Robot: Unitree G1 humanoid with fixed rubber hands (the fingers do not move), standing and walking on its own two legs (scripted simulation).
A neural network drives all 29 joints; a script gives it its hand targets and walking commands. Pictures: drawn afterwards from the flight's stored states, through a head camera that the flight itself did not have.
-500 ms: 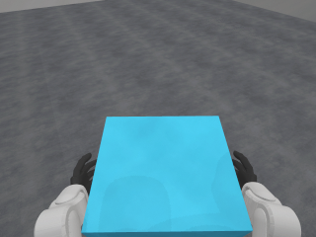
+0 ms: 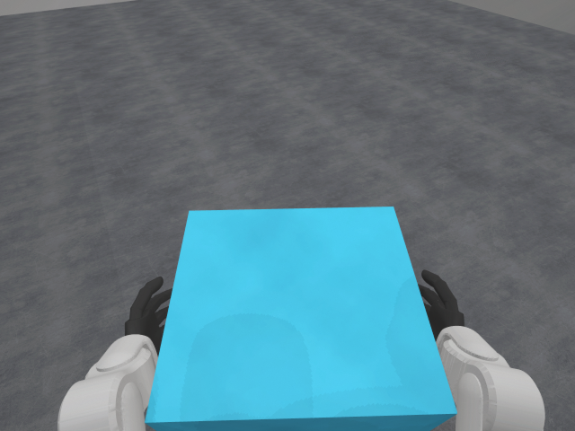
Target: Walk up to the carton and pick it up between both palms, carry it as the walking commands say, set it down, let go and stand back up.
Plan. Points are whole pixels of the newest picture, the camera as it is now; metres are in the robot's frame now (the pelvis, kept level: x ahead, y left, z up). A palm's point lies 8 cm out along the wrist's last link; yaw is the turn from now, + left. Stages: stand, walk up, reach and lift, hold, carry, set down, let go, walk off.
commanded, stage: carry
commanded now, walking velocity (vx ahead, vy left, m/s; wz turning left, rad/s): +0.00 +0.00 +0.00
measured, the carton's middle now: (293, 342) +0.25 +0.00 +0.03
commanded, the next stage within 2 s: none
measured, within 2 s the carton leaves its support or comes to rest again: neither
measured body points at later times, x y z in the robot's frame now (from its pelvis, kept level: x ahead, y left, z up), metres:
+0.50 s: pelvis +0.04 -0.01 +0.00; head +0.02 -0.02 +0.45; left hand +0.30 +0.17 +0.05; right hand +0.30 -0.19 +0.05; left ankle +0.08 +0.10 -0.74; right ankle +0.01 -0.11 -0.74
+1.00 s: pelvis +0.06 -0.02 +0.00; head +0.05 -0.03 +0.45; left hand +0.32 +0.16 +0.05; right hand +0.32 -0.20 +0.05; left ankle +0.08 +0.10 -0.74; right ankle +0.01 -0.11 -0.74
